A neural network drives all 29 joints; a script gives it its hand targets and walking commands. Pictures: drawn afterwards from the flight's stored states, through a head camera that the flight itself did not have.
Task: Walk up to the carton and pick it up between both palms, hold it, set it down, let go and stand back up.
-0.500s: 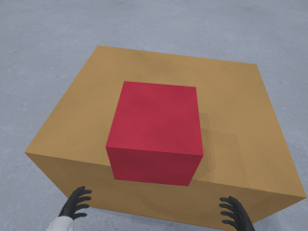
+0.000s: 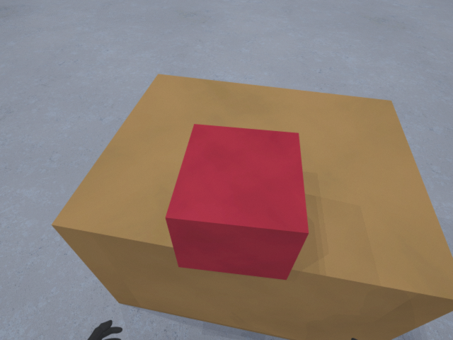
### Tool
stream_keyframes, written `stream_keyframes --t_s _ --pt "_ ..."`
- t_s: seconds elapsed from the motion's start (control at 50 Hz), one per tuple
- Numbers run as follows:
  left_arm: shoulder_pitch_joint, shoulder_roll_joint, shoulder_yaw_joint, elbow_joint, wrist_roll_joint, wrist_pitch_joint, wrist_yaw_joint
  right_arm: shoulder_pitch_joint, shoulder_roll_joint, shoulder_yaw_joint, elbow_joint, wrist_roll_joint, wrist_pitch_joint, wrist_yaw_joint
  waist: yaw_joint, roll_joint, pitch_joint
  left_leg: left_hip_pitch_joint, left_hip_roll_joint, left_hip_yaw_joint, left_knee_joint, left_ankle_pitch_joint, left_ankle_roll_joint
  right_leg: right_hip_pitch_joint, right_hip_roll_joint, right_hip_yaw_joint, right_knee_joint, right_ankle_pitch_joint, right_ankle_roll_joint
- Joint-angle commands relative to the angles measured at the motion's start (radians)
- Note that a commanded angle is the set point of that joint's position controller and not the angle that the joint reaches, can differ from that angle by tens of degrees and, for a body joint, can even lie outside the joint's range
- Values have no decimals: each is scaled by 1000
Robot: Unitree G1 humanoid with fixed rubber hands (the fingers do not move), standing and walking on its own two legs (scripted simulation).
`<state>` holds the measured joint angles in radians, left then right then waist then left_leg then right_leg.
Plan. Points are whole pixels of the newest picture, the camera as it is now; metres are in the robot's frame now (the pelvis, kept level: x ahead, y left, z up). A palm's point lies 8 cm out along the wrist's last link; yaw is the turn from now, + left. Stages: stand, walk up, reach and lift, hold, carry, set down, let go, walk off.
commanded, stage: stand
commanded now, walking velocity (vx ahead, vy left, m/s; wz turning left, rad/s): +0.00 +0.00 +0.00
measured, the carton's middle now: (238, 199) +0.42 -0.01 -0.04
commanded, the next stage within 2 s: none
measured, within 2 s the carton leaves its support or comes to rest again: neither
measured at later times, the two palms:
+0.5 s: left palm out of the picture +0.04 +0.25 -0.12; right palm out of the picture +0.04 -0.23 -0.13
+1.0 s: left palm out of the picture -0.02 +0.24 -0.14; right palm out of the picture -0.01 -0.20 -0.14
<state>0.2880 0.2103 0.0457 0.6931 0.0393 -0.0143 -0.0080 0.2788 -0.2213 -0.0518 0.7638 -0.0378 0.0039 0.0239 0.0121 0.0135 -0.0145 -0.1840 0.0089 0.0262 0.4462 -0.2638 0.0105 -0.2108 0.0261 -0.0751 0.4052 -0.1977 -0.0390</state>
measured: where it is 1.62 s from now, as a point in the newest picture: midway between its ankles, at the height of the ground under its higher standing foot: outside the picture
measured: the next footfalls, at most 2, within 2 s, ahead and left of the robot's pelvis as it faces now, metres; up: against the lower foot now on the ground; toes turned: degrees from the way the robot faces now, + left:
none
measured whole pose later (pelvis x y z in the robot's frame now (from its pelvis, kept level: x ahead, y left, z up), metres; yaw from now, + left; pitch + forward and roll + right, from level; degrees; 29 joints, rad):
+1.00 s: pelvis +0.01 +0.02 +0.00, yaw +0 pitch -2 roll +0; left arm 0.34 0.13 0.02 1.11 0.02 -0.01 0.04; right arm 0.35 -0.15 0.00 1.09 -0.02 -0.01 -0.04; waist 0.00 0.00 0.01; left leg -0.10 -0.04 0.03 0.36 -0.23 0.05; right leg -0.14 -0.02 -0.07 0.36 -0.19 0.00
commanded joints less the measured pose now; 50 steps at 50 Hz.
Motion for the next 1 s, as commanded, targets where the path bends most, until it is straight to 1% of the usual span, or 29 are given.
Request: stream_keyframes --t_s 0.0,0.2,0.46,0.74,0.98 --pt "0 99 27 -46 -4 -22 9 11 -99 -23 -40 3 -19 -14 -2 -5 2 -44 87 -107 -98 68 21 36 -120 138 -72 92 8" --pt "47 85 28 43 -12 -23 21 56 -94 -18 31 11 -25 -32 -3 -7 31 -30 85 -112 -119 110 31 50 -121 128 -76 115 3" --pt "83 66 25 188 -19 -13 37 91 -77 -7 149 17 -23 -51 -6 -10 65 1 84 -112 -148 154 43 72 -124 117 -93 124 4" --pt "104 26 4 333 -22 0 46 119 -37 18 260 19 -21 -62 -8 -11 99 5 79 -112 -171 139 49 75 -125 109 -101 101 11" --pt "117 -7 -17 421 -24 4 50 143 -3 39 323 22 -24 -66 -9 -13 114 -3 76 -115 -180 124 51 66 -128 105 -94 90 18"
